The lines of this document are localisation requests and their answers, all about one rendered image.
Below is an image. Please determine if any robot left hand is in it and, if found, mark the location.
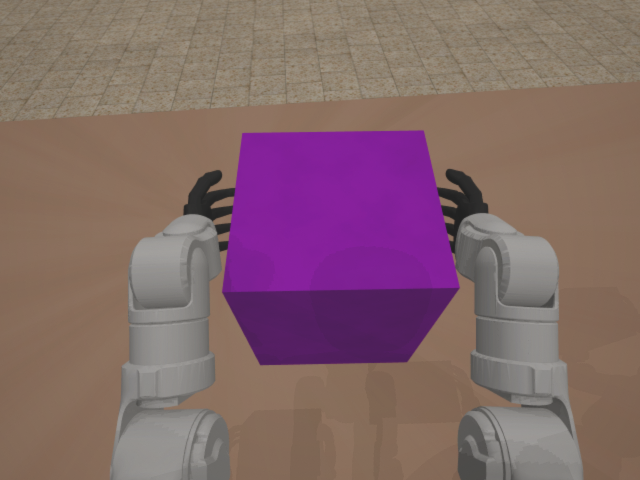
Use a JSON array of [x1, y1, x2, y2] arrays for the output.
[[183, 170, 235, 252]]

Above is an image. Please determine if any carton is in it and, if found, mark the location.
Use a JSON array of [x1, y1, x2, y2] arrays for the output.
[[222, 130, 460, 365]]

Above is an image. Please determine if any robot right forearm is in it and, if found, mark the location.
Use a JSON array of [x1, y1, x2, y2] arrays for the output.
[[455, 213, 583, 479]]

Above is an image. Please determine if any right robot upper arm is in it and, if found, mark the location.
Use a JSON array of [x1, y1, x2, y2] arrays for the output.
[[458, 406, 583, 480]]

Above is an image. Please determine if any robot right hand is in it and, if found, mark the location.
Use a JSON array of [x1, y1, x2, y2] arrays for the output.
[[437, 169, 488, 254]]

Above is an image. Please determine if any left robot upper arm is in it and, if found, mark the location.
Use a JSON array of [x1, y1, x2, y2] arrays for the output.
[[111, 409, 230, 480]]

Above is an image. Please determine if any robot left forearm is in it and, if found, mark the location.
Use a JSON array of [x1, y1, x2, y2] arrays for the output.
[[110, 214, 222, 480]]

